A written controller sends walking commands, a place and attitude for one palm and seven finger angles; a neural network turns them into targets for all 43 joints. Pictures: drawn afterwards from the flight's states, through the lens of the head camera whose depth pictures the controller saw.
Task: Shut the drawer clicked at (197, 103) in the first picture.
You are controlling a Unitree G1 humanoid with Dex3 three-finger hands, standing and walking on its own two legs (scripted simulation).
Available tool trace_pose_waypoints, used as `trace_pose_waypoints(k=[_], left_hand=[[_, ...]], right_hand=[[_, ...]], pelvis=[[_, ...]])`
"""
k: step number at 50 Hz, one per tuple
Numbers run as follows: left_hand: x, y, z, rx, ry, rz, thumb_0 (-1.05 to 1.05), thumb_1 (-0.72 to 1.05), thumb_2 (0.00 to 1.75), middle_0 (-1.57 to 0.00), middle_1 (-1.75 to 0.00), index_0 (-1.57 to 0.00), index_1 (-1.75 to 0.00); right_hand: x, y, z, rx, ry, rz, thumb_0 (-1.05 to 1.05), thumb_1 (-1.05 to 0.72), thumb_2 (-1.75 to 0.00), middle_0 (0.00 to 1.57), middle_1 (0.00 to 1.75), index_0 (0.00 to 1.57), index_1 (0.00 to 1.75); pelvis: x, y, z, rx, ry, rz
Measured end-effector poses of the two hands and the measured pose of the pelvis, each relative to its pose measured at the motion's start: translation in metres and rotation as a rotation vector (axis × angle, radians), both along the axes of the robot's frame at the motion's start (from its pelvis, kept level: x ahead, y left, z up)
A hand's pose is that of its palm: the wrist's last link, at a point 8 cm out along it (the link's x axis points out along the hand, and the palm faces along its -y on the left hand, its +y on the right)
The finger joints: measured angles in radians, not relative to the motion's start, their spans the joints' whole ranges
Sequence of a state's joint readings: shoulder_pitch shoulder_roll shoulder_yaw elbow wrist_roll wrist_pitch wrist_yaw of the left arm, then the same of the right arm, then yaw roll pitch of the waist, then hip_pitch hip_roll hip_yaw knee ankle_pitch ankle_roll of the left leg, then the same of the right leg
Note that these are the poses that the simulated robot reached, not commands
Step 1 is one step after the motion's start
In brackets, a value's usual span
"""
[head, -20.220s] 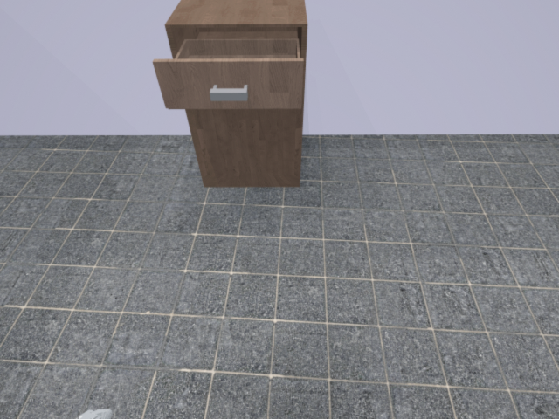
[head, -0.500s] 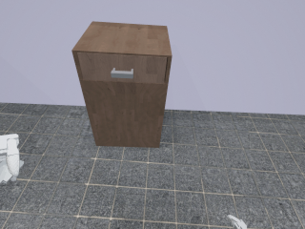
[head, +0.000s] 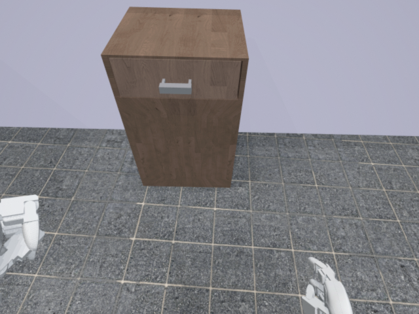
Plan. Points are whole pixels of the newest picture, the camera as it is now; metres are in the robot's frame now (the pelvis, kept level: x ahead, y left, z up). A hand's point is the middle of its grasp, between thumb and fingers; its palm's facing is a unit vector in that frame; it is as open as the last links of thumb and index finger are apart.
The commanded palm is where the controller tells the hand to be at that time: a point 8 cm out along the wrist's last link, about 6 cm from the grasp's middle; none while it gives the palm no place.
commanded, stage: stop stepping back and stand still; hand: left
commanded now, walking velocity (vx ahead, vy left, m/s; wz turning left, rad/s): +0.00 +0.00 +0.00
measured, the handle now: (176, 85) +0.86 +0.18 -0.06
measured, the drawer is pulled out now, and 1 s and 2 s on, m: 0.00 0.00 0.00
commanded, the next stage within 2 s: let the arm hang, fingers relaxed in 0.14 s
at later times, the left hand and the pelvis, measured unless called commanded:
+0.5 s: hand out of the picture +0.07 +0.22 -0.15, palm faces -0.01 -0.97 -0.25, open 3.0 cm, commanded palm none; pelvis -0.02 +0.02 -0.01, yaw +1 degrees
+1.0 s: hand out of the picture -0.04 +0.20 -0.17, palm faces +0.04 -0.97 -0.24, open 6.9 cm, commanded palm none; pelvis -0.02 +0.01 +0.00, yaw +1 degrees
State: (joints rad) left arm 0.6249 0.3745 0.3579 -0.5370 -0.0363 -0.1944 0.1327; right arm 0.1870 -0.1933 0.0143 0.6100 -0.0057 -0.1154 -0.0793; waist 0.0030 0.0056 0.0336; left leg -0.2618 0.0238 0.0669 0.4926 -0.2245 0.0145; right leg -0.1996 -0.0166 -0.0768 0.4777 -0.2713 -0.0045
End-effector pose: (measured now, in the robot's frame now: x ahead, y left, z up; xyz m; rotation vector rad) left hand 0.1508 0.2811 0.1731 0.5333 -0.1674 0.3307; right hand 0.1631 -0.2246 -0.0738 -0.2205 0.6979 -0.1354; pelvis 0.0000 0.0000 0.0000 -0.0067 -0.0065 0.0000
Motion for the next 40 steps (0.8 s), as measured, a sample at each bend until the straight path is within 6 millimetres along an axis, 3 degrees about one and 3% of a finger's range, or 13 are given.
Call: trace_pose_waypoints(k=[12, 13, 15, 18, 20, 22, 24, 26, 29, 34, 37, 40], left_hand=[[0.002, 0.008, 0.003, 0.003, -0.004, -0.021, 0.01, 0.89, 0.90, -1.41, -1.60, -1.41, -1.60], [0.004, 0.010, -0.004, 0.014, 0.019, -0.032, 0.01, 0.89, 0.90, -1.41, -1.60, -1.41, -1.60], [0.014, 0.021, -0.048, -0.021, 0.185, -0.021, 0.00, 0.89, 0.90, -1.40, -1.60, -1.40, -1.60], [0.011, 0.033, -0.144, -0.167, 0.551, 0.077, 0.00, 0.89, 0.90, -1.36, -1.56, -1.37, -1.56], [-0.009, 0.028, -0.203, -0.263, 0.788, 0.130, 0.00, 0.90, 0.90, -1.32, -1.52, -1.32, -1.52], [-0.039, 0.013, -0.250, -0.345, 0.994, 0.152, 0.00, 0.90, 0.90, -1.26, -1.47, -1.27, -1.47], [-0.074, -0.007, -0.284, -0.418, 1.168, 0.156, 0.00, 0.91, 0.90, -1.20, -1.40, -1.20, -1.40], [-0.110, -0.027, -0.305, -0.480, 1.310, 0.159, 0.01, 0.91, 0.90, -1.13, -1.33, -1.13, -1.33], [-0.156, -0.026, -0.316, -0.548, 1.404, 0.282, 0.01, 0.90, 0.90, -1.02, -1.23, -1.02, -1.25], [-0.213, -0.018, -0.312, -0.546, 1.558, 0.358, 0.01, 0.90, 0.90, -0.84, -1.02, -0.83, -1.04], [-0.234, -0.016, -0.307, -0.537, 1.618, 0.393, 0.01, 0.90, 0.90, -0.72, -0.89, -0.72, -0.91], [-0.241, -0.016, -0.303, -0.529, 1.642, 0.410, 0.00, 0.90, 0.90, -0.61, -0.76, -0.60, -0.77]], right_hand=[[0.002, 0.003, 0.006, -0.025, 0.005, -0.015, 0.01, -0.90, -0.89, 0.21, 0.30, 0.20, 0.30], [0.002, 0.003, 0.003, -0.016, 0.004, 0.003, 0.01, -0.90, -0.89, 0.20, 0.30, 0.20, 0.30], [0.000, 0.000, -0.011, 0.001, 0.046, 0.042, 0.01, -0.90, -0.89, 0.20, 0.30, 0.20, 0.30], [-0.010, -0.006, -0.032, 0.009, 0.137, 0.045, 0.01, -0.90, -0.89, 0.20, 0.30, 0.20, 0.30], [-0.024, -0.008, -0.039, 0.008, 0.193, 0.031, 0.01, -0.90, -0.89, 0.20, 0.30, 0.20, 0.30], [-0.043, -0.010, -0.043, 0.001, 0.256, 0.014, 0.01, -0.91, -0.89, 0.20, 0.30, 0.20, 0.30], [-0.065, -0.012, -0.046, -0.008, 0.331, -0.006, 0.01, -0.91, -0.89, 0.20, 0.30, 0.20, 0.30], [-0.090, -0.012, -0.049, -0.015, 0.417, -0.027, 0.01, -0.91, -0.89, 0.20, 0.30, 0.20, 0.30], [-0.128, -0.010, -0.053, -0.019, 0.554, -0.049, 0.00, -0.91, -0.89, 0.20, 0.30, 0.20, 0.30], [-0.176, -0.001, -0.059, 0.007, 0.724, -0.084, 0.01, -0.91, -0.89, 0.20, 0.30, 0.20, 0.30], [-0.194, 0.005, -0.063, 0.033, 0.772, -0.103, 0.01, -0.91, -0.89, 0.20, 0.30, 0.20, 0.30], [-0.202, 0.011, -0.067, 0.058, 0.790, -0.114, 0.00, -0.91, -0.89, 0.20, 0.30, 0.20, 0.30]], pelvis=[[0.000, 0.010, 0.002, -0.007, 0.008, 0.001], [-0.001, 0.011, 0.001, -0.010, 0.016, 0.007], [-0.004, 0.016, -0.003, -0.009, 0.027, 0.021], [-0.009, 0.021, -0.008, -0.008, 0.024, 0.027], [-0.011, 0.021, -0.009, -0.005, 0.014, 0.026], [-0.013, 0.020, -0.008, -0.002, 0.003, 0.024], [-0.015, 0.019, -0.006, -0.002, -0.004, 0.021], [-0.017, 0.018, -0.004, -0.003, -0.006, 0.020], [-0.018, 0.015, -0.001, -0.007, -0.002, 0.026], [-0.019, 0.014, 0.003, -0.010, -0.001, 0.032], [-0.018, 0.015, 0.003, -0.008, -0.002, 0.030], [-0.018, 0.015, 0.004, -0.005, -0.006, 0.027]])
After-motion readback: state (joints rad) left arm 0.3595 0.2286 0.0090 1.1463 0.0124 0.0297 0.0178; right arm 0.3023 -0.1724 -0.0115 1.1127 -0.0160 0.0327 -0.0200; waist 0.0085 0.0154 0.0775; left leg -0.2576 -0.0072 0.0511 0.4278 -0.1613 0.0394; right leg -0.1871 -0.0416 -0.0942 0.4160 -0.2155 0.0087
